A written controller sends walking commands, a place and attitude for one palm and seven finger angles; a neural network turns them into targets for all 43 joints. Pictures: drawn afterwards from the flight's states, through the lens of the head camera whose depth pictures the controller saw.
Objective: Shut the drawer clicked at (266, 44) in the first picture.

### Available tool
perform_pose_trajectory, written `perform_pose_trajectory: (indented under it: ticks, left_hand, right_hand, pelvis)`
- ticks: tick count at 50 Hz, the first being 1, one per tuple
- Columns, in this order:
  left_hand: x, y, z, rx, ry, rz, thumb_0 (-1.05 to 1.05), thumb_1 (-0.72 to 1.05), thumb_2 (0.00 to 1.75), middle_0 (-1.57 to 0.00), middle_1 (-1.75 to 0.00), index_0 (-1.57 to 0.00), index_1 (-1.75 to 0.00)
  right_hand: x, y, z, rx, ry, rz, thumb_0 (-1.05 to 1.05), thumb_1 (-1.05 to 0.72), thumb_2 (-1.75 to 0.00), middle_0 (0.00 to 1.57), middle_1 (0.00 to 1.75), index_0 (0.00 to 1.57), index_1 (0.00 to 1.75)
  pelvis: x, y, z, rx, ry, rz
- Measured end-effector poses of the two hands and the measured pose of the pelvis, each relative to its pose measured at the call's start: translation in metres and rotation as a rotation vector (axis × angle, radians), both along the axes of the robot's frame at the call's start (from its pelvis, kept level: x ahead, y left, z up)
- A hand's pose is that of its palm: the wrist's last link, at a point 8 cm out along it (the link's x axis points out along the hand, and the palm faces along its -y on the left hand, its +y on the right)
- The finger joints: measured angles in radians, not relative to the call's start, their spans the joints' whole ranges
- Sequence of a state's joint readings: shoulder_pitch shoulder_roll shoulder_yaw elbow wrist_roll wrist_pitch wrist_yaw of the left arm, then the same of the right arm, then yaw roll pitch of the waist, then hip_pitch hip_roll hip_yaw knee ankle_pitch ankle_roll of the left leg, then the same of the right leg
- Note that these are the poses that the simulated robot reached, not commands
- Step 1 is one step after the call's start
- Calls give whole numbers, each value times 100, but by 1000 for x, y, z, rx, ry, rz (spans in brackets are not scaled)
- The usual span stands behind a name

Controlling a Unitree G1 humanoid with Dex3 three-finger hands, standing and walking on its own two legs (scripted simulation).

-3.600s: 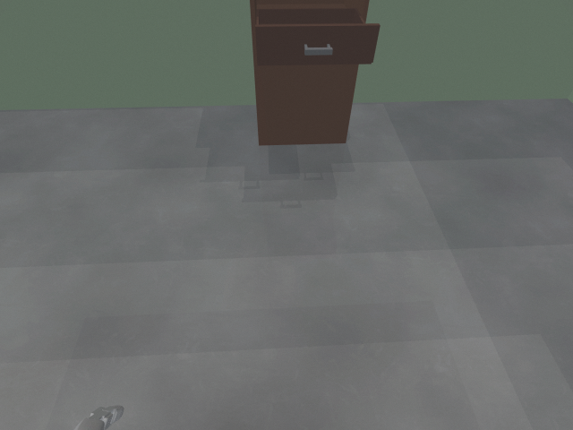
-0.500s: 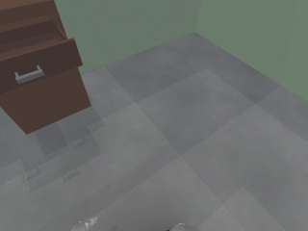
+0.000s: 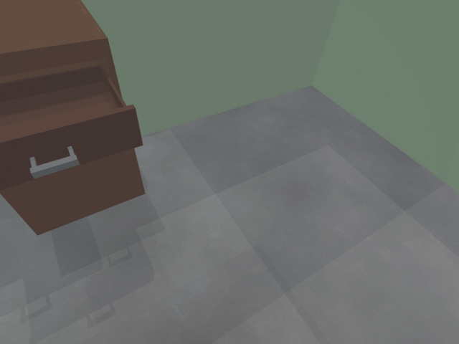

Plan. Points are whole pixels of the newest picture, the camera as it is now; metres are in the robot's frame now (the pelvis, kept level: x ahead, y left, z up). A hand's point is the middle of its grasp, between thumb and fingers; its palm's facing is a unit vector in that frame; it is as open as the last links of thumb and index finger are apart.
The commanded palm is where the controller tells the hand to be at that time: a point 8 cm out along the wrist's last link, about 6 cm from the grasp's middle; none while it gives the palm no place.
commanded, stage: walk to a spot facing it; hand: left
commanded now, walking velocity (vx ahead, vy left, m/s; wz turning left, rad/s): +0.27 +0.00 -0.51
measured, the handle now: (54, 160) +0.51 +0.49 -0.07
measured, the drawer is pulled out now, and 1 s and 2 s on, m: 0.30 0.30 0.30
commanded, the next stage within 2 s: turn to face it in 0.12 s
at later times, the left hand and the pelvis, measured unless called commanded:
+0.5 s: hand (194, 280) +0.28 +0.09 -0.15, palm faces -0.07 -0.98 -0.21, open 7.4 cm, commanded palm none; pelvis +0.15 -0.07 +0.00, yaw -2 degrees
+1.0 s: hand (130, 335) +0.16 +0.20 -0.16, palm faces +0.30 -0.92 -0.25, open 7.4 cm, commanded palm none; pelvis +0.15 -0.03 +0.01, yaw +15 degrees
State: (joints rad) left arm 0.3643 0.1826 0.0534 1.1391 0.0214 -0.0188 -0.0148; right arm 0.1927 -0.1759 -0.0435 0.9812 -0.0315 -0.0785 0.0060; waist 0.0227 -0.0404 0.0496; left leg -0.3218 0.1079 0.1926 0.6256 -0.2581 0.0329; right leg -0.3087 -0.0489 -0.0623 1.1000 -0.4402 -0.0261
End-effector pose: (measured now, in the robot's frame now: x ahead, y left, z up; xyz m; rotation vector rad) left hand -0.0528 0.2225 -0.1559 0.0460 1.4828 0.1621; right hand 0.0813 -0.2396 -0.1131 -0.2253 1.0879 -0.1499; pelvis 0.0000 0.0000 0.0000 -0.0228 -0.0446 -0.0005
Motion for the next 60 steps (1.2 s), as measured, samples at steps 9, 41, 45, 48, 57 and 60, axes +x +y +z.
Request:
perform_pose_trajectory:
  ticks: [9,41,45,48,57,60]
  left_hand:
    - [133,8,27,41,-128,-87,1,91,90,-19,-30,-19,-29]
    - [254,-19,-1,71,-297,68,0,91,90,-20,-30,-20,-30]
    - [221,4,9,101,-216,123,1,91,90,-20,-30,-20,-30]
    - [203,14,23,135,-197,166,1,91,90,-20,-30,-19,-30]
    - [187,8,43,222,-202,248,1,91,90,-19,-30,-19,-29]
    - [192,-8,48,241,-246,266,1,91,90,-19,-30,-19,-30]
  right_hand:
    - [-36,14,-7,69,211,-164,0,-94,-90,20,30,20,30]
    - [164,-47,-7,-42,102,62,0,-91,-90,20,29,19,29]
    - [171,-35,4,-51,115,121,0,-91,-90,20,29,19,29]
    - [176,-28,7,-43,141,162,0,-91,-90,20,30,20,29]
    - [200,-31,-5,1,156,258,1,-90,-90,20,30,20,30]
    - [210,-41,-15,17,164,291,1,-90,-90,20,30,20,30]
  pelvis:
    - [62,-2,17,31,8,-77]
    - [147,-39,-10,-17,33,159]
    - [146,-35,2,-23,47,204]
    - [148,-34,10,-23,58,237]
    - [152,-53,13,-5,60,342]
    - [152,-67,9,3,58,382]
